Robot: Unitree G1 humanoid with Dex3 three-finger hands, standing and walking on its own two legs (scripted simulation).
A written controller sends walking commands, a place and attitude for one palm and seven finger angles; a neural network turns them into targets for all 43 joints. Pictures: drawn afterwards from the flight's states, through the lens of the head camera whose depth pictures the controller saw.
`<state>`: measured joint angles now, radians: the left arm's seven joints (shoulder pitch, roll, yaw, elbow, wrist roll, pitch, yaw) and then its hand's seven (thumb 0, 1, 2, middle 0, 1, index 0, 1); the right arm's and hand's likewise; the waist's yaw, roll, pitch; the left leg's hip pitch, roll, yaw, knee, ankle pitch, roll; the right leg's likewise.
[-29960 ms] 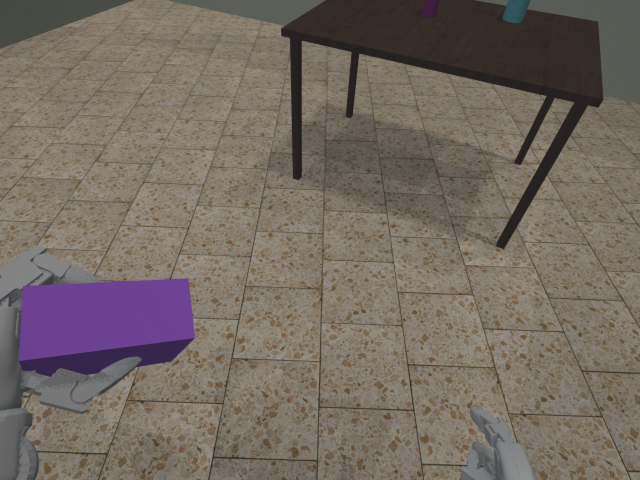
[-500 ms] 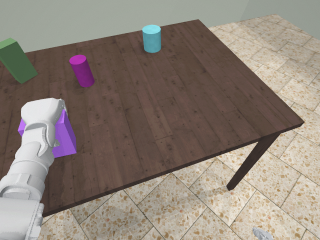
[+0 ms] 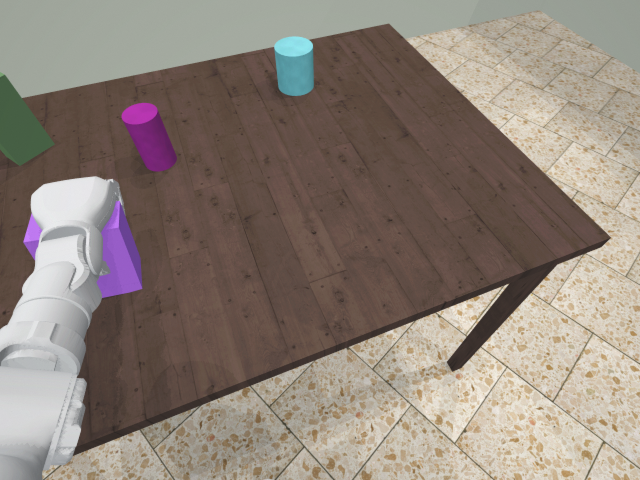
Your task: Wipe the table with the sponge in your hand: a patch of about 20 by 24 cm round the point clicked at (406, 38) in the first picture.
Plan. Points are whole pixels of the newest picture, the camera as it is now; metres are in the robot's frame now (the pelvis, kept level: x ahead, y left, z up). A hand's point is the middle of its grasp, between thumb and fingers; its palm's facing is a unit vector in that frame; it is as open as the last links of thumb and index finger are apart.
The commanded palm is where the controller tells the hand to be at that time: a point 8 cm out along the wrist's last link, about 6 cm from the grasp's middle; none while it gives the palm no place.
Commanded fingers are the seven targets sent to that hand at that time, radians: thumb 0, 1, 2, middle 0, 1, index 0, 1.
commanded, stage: slide across to the middle lane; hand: left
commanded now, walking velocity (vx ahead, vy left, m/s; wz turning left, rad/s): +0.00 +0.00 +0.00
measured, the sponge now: (96, 264) +0.39 +0.34 +0.00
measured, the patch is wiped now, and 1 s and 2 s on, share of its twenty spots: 0.40 0.60 0.85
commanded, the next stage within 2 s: wipe back along the middle lane in 0.52 s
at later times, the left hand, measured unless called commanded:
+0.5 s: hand (146, 211) +0.45 +0.26 +0.06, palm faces -0.08 +0.00 -1.00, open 9.8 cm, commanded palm +0.43 +0.24 +0.11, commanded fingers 0.00 0.10 1.30 -1.20 -1.60 -1.20 -1.60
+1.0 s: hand (152, 236) +0.41 +0.24 +0.05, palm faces -0.02 -0.03 -1.00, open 9.8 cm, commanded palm +0.37 +0.23 +0.09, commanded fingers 0.00 0.10 1.30 -1.20 -1.60 -1.20 -1.60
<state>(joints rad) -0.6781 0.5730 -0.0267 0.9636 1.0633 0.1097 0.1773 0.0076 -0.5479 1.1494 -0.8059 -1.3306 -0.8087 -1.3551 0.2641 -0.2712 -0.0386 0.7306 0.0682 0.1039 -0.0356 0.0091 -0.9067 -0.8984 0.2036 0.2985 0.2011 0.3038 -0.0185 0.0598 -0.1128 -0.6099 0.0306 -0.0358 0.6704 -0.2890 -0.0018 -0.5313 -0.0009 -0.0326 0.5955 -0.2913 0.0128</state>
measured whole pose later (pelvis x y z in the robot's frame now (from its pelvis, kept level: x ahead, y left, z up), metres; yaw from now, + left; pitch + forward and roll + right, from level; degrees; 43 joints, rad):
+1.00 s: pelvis +0.04 -0.01 +0.01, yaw +1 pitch +8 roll -1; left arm -0.44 0.34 -0.17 0.58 1.00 0.39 0.21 -0.01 -0.47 1.12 -0.72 -1.41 -0.72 -1.43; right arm 0.13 -0.28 -0.02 0.68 0.08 0.16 -0.01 0.01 -0.91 -0.90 0.20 0.30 0.20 0.30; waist 0.02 0.06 -0.12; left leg -0.40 0.02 -0.03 0.56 -0.31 -0.01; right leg -0.32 -0.01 -0.03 0.50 -0.32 0.01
